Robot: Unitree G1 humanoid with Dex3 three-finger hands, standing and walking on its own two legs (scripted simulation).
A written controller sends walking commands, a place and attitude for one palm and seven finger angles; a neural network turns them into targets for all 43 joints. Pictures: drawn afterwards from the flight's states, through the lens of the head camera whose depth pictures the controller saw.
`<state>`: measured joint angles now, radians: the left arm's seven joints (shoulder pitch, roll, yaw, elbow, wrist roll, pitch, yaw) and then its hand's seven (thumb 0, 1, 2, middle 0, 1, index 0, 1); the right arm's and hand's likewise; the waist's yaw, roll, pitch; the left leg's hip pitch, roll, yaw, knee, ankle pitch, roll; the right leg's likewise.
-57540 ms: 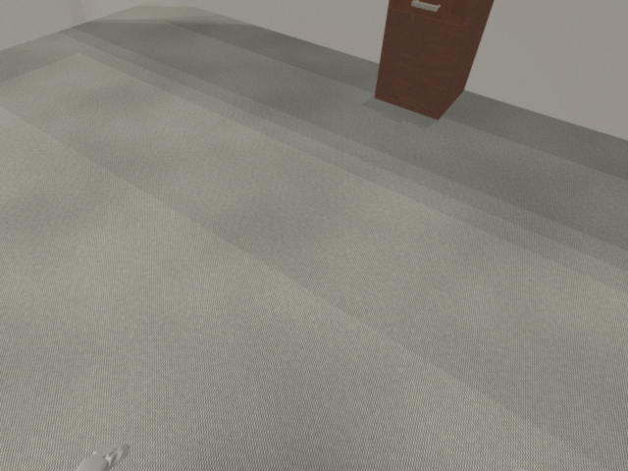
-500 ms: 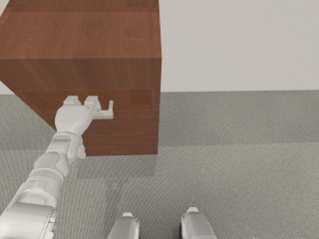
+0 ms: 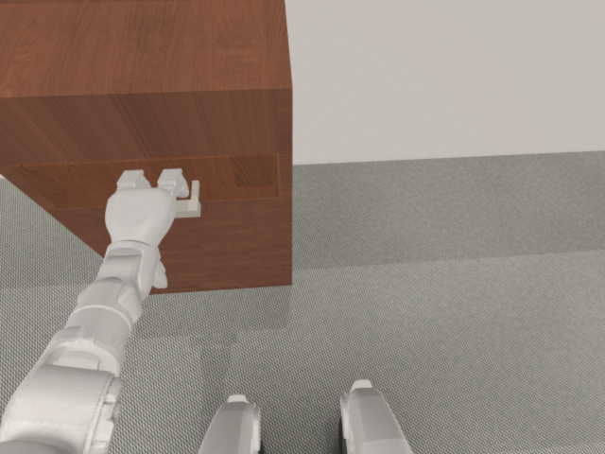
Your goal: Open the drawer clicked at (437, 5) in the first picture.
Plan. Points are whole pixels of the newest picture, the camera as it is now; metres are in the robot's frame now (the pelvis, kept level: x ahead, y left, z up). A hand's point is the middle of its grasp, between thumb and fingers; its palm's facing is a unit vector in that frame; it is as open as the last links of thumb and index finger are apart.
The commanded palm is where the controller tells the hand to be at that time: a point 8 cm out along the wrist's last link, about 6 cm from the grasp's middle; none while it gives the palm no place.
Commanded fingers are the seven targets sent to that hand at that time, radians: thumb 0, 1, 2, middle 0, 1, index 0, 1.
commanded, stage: lower the fingers behind the handle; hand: left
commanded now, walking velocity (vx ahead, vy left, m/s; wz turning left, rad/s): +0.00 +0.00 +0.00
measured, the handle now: (157, 199) +0.50 +0.22 -0.07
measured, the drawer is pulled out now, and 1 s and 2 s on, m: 0.00 0.00 0.02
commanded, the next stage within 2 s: close the thumb around the handle in 0.82 s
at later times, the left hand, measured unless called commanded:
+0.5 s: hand (156, 239) +0.44 +0.22 -0.09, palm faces -0.06 -0.02 -1.00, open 13.8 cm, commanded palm +0.41 +0.22 -0.04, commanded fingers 0.00 -0.50 0.30 -0.30 -1.20 -0.30 -1.20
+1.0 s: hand (157, 237) +0.44 +0.22 -0.09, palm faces -0.04 -0.02 -1.00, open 13.7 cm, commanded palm +0.42 +0.22 -0.04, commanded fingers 0.00 -0.22 0.42 -0.32 -1.23 -0.32 -1.23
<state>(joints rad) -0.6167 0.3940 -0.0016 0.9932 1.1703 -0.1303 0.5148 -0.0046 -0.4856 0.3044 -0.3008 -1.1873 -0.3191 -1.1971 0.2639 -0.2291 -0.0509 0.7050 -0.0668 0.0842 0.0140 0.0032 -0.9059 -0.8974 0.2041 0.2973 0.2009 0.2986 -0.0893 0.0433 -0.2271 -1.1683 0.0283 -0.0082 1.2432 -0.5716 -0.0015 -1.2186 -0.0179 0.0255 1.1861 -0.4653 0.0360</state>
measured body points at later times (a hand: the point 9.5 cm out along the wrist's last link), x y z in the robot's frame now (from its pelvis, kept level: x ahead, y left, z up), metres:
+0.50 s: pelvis -0.01 -0.01 -0.03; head +0.15 -0.01 +0.39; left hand +0.43 +0.22 -0.03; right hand +0.06 -0.28 -0.17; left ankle +0.00 +0.12 -0.63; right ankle +0.04 -0.15 -0.63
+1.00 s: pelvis -0.01 +0.00 -0.03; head +0.15 +0.00 +0.39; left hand +0.44 +0.22 -0.04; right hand +0.06 -0.27 -0.17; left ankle +0.00 +0.12 -0.63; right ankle +0.04 -0.15 -0.63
